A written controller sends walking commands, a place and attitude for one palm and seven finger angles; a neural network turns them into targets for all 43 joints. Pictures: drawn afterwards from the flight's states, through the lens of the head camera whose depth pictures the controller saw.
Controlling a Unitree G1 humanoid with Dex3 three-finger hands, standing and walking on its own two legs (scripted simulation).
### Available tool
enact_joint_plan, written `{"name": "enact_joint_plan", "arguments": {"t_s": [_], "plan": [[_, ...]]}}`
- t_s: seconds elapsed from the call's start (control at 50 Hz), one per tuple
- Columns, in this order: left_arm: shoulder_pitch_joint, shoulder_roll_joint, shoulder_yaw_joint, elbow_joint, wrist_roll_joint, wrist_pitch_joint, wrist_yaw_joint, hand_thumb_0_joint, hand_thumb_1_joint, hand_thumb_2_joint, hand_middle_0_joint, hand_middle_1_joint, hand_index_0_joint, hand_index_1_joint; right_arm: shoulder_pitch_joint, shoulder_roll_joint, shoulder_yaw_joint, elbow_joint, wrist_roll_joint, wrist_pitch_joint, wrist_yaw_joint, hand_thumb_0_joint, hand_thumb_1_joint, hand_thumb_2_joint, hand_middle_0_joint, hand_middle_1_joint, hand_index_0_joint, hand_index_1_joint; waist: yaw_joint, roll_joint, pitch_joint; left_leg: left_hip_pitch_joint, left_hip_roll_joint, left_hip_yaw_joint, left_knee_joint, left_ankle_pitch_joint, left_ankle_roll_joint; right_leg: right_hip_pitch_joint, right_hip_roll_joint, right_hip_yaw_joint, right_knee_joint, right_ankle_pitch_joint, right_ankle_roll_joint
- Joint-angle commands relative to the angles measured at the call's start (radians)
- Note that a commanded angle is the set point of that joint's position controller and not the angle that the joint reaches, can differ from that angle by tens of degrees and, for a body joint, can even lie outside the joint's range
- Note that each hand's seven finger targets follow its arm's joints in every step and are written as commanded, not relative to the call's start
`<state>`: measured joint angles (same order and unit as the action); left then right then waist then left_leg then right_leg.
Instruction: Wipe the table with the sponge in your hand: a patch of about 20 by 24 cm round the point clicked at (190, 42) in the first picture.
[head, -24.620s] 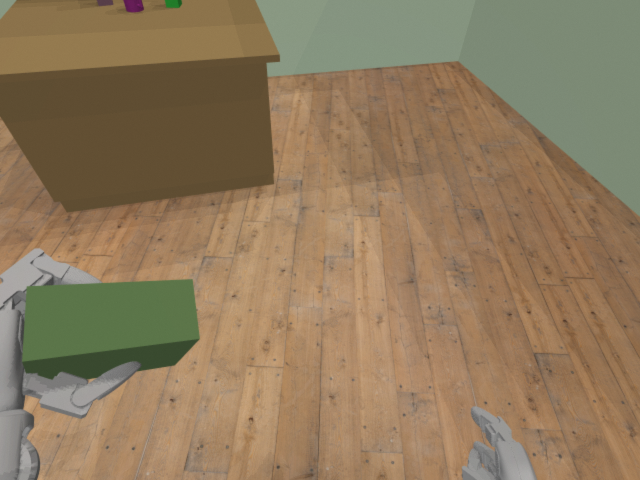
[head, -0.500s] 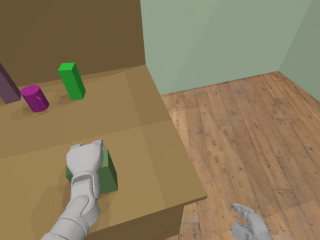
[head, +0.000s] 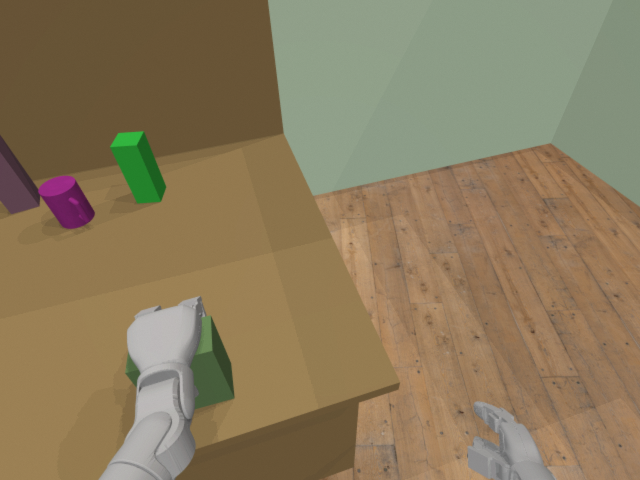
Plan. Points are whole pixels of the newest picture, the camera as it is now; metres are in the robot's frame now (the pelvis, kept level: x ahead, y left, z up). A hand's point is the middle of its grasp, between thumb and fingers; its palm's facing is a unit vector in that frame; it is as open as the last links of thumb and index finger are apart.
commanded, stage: slide across to the third lane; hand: left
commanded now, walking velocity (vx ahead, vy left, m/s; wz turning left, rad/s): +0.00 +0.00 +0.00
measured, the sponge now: (189, 376) +0.27 +0.23 -0.06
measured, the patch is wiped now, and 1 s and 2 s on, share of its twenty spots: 0.60 0.65 0.70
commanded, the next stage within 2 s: wipe forward along the third lane in 1.24 s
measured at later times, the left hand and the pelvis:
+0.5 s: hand (189, 350) +0.28 +0.22 +0.00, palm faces -0.08 -0.04 -1.00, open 10.1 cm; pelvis -0.01 +0.00 +0.00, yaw +1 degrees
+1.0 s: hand (225, 337) +0.30 +0.18 +0.00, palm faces -0.06 -0.05 -1.00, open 10.1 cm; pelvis -0.01 +0.00 +0.00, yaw +1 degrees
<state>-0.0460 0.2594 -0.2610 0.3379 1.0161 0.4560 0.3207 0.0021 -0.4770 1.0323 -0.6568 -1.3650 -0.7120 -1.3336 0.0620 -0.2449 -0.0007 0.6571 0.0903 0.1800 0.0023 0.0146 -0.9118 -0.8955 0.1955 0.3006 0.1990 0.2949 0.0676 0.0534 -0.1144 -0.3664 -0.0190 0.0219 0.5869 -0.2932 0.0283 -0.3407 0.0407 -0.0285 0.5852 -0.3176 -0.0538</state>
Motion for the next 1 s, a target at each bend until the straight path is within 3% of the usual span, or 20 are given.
{"name": "enact_joint_plan", "arguments": {"t_s": [0.0,0.06,0.12,0.16,0.26,0.34,0.36,0.44,0.46,0.5,0.56,0.62,0.68,0.74,0.76,0.8,0.86,0.9,0.96,0.98], "plan": [[-0.071,0.044,0.009,-0.019,-0.032,-0.006,-0.045,0.0,0.1,1.3,-1.2,-1.6,-1.2,-1.6,-0.163,-0.114,-0.037,-0.156,-0.002,-0.055,-0.015,0.0,-0.9,-0.9,0.2,0.3,0.2,0.3,-0.005,-0.139,-0.086,0.032,-0.022,-0.05,-0.056,0.145,0.017,0.057,-0.012,0.098,-0.109,0.262,-0.02],[-0.112,0.063,0.028,-0.041,-0.029,-0.01,-0.045,0.0,0.1,1.3,-1.2,-1.6,-1.2,-1.6,-0.164,-0.119,-0.042,-0.153,-0.005,-0.057,-0.019,0.0,-0.9,-0.9,0.2,0.3,0.2,0.3,-0.002,-0.117,-0.107,0.042,-0.022,-0.055,-0.062,0.146,0.019,0.064,-0.012,0.105,-0.112,0.26,-0.024],[-0.157,0.007,-0.034,-0.064,-0.034,-0.016,-0.049,0.0,0.1,1.3,-1.2,-1.6,-1.2,-1.6,-0.168,-0.11,-0.045,-0.155,-0.005,-0.059,-0.017,0.0,-0.9,-0.9,0.2,0.3,0.2,0.3,-0.017,-0.111,-0.111,0.065,-0.017,-0.049,-0.059,0.154,0.024,0.054,-0.015,0.09,-0.115,0.254,-0.02],[-0.17,0.037,-0.002,-0.071,-0.04,-0.021,-0.05,0.0,0.1,1.3,-1.2,-1.6,-1.2,-1.6,-0.171,-0.117,-0.049,-0.15,-0.006,-0.059,-0.017,0.0,-0.9,-0.9,0.2,0.3,0.2,0.3,-0.011,-0.13,-0.137,0.069,-0.016,-0.057,-0.062,0.161,0.025,0.073,-0.013,0.101,-0.117,0.268,-0.022],[-0.234,-0.003,-0.047,-0.102,-0.054,-0.04,-0.055,0.0,0.1,1.3,-1.2,-1.6,-1.2,-1.6,-0.179,-0.111,-0.049,-0.146,-0.005,-0.064,-0.016,0.0,-0.9,-0.9,0.2,0.3,0.2,0.3,-0.026,-0.132,-0.13,0.089,-0.011,-0.061,-0.072,0.16,0.028,0.067,-0.014,0.092,-0.124,0.261,-0.018],[-0.265,-0.069,-0.117,-0.075,-0.048,-0.055,-0.054,0.0,0.1,1.3,-1.2,-1.6,-1.2,-1.6,-0.177,-0.102,-0.051,-0.14,-0.004,-0.069,-0.009,0.0,-0.9,-0.9,0.2,0.3,0.2,0.3,-0.033,-0.131,-0.115,0.109,-0.003,-0.066,-0.072,0.159,0.03,0.03,-0.013,0.064,-0.121,0.226,-0.018],[-0.283,-0.05,-0.099,-0.075,-0.051,-0.059,-0.052,0.0,0.1,1.3,-1.2,-1.6,-1.2,-1.6,-0.178,-0.105,-0.052,-0.137,-0.003,-0.069,-0.009,0.0,-0.9,-0.9,0.2,0.3,0.2,0.3,-0.032,-0.12,-0.117,0.111,0.0,-0.071,-0.077,0.153,0.028,0.029,-0.01,0.067,-0.123,0.213,-0.021],[-0.336,-0.116,-0.164,-0.053,-0.055,-0.073,-0.045,0.0,0.1,1.3,-1.2,-1.6,-1.2,-1.6,-0.181,-0.098,-0.053,-0.131,-0.001,-0.071,-0.004,0.0,-0.9,-0.9,0.2,0.3,0.2,0.3,-0.042,-0.139,-0.128,0.117,0.003,-0.074,-0.069,0.149,0.028,0.008,-0.012,0.048,-0.114,0.201,-0.017],[-0.356,-0.095,-0.138,-0.037,-0.054,-0.071,-0.04,0.0,0.1,1.3,-1.2,-1.6,-1.2,-1.6,-0.176,-0.102,-0.056,-0.124,-0.001,-0.069,-0.005,0.0,-0.9,-0.9,0.2,0.3,0.2,0.3,-0.042,-0.155,-0.133,0.12,0.007,-0.082,-0.074,0.15,0.026,0.008,-0.007,0.049,-0.113,0.194,-0.019],[-0.386,-0.133,-0.174,-0.031,-0.06,-0.073,-0.034,0.0,0.1,1.3,-1.2,-1.6,-1.2,-1.6,-0.182,-0.096,-0.053,-0.122,0.001,-0.069,-0.004,0.0,-0.9,-0.9,0.2,0.3,0.2,0.3,-0.046,-0.147,-0.137,0.123,0.006,-0.075,-0.068,0.15,0.027,0.003,-0.011,0.041,-0.109,0.202,-0.016],[-0.405,-0.116,-0.153,-0.011,-0.062,-0.062,-0.027,0.0,0.1,1.3,-1.2,-1.6,-1.2,-1.6,-0.186,-0.101,-0.053,-0.116,0.002,-0.061,-0.001,0.0,-0.9,-0.9,0.2,0.3,0.2,0.3,-0.038,-0.15,-0.152,0.12,0.008,-0.081,-0.075,0.153,0.021,0.014,-0.01,0.04,-0.107,0.202,-0.018],[-0.477,-0.154,-0.193,0.027,-0.056,-0.055,-0.023,0.0,0.1,1.3,-1.2,-1.6,-1.2,-1.6,-0.19,-0.093,-0.049,-0.11,0.004,-0.056,0.0,0.0,-0.9,-0.9,0.2,0.3,0.2,0.3,-0.05,-0.14,-0.126,0.121,0.008,-0.083,-0.07,0.143,0.022,-0.016,-0.01,0.025,-0.103,0.181,-0.018],[-0.497,-0.184,-0.209,0.039,-0.059,-0.048,-0.017,0.0,0.1,1.3,-1.2,-1.6,-1.2,-1.6,-0.186,-0.091,-0.053,-0.109,0.002,-0.05,0.008,0.0,-0.9,-0.9,0.2,0.3,0.2,0.3,-0.044,-0.131,-0.171,0.136,0.009,-0.085,-0.063,0.169,0.021,-0.005,-0.008,0.016,-0.089,0.202,-0.022],[-0.513,-0.217,-0.237,0.067,-0.062,-0.036,-0.013,0.0,0.1,1.3,-1.2,-1.6,-1.2,-1.6,-0.195,-0.087,-0.052,-0.107,0.002,-0.04,0.017,0.0,-0.9,-0.9,0.2,0.3,0.2,0.3,-0.045,-0.147,-0.165,0.127,0.008,-0.084,-0.057,0.179,0.019,-0.005,-0.01,0.013,-0.086,0.216,-0.022],[-0.505,-0.178,-0.196,0.073,-0.059,-0.031,-0.009,0.0,0.1,1.3,-1.2,-1.6,-1.2,-1.6,-0.192,-0.094,-0.056,-0.103,0.001,-0.035,0.021,0.0,-0.9,-0.9,0.2,0.3,0.2,0.3,-0.035,-0.14,-0.176,0.123,0.011,-0.089,-0.061,0.181,0.015,0.001,-0.006,0.018,-0.083,0.217,-0.027],[-0.487,-0.193,-0.207,0.08,-0.05,-0.02,-0.002,0.0,0.1,1.3,-1.2,-1.6,-1.2,-1.6,-0.198,-0.088,-0.055,-0.109,-0.001,-0.026,0.028,0.0,-0.9,-0.9,0.2,0.3,0.2,0.3,-0.029,-0.14,-0.187,0.125,0.011,-0.084,-0.056,0.199,0.015,0.008,-0.007,0.013,-0.076,0.23,-0.026],[-0.484,-0.145,-0.149,0.107,-0.058,0.006,0.012,0.0,0.1,1.3,-1.2,-1.6,-1.2,-1.6,-0.208,-0.094,-0.053,-0.107,-0.002,-0.014,0.026,0.0,-0.9,-0.9,0.2,0.3,0.2,0.3,-0.017,-0.144,-0.17,0.095,0.009,-0.077,-0.069,0.172,0.013,0.026,-0.006,0.024,-0.09,0.215,-0.026],[-0.513,-0.177,-0.18,0.112,-0.058,0.021,0.017,0.0,0.1,1.3,-1.2,-1.6,-1.2,-1.6,-0.216,-0.087,-0.048,-0.111,0.004,-0.012,0.024,0.0,-0.9,-0.9,0.2,0.3,0.2,0.3,-0.025,-0.133,-0.153,0.097,0.008,-0.068,-0.072,0.158,0.014,0.016,-0.009,0.02,-0.096,0.197,-0.023],[-0.491,-0.122,-0.12,0.132,-0.056,0.037,0.024,0.0,0.1,1.3,-1.2,-1.6,-1.2,-1.6,-0.212,-0.095,-0.051,-0.106,0.0,-0.009,0.022,0.0,-0.9,-0.9,0.2,0.3,0.2,0.3,-0.011,-0.132,-0.168,0.087,0.004,-0.065,-0.074,0.168,0.013,0.042,-0.007,0.033,-0.1,0.222,-0.028],[-0.485,-0.15,-0.153,0.117,-0.053,0.037,0.021,0.0,0.1,1.3,-1.2,-1.6,-1.2,-1.6,-0.208,-0.093,-0.049,-0.113,0.0,-0.008,0.022,0.0,-0.9,-0.9,0.2,0.3,0.2,0.3,-0.018,-0.136,-0.184,0.095,0.002,-0.061,-0.07,0.178,0.016,0.053,-0.011,0.032,-0.095,0.236,-0.025]]}}
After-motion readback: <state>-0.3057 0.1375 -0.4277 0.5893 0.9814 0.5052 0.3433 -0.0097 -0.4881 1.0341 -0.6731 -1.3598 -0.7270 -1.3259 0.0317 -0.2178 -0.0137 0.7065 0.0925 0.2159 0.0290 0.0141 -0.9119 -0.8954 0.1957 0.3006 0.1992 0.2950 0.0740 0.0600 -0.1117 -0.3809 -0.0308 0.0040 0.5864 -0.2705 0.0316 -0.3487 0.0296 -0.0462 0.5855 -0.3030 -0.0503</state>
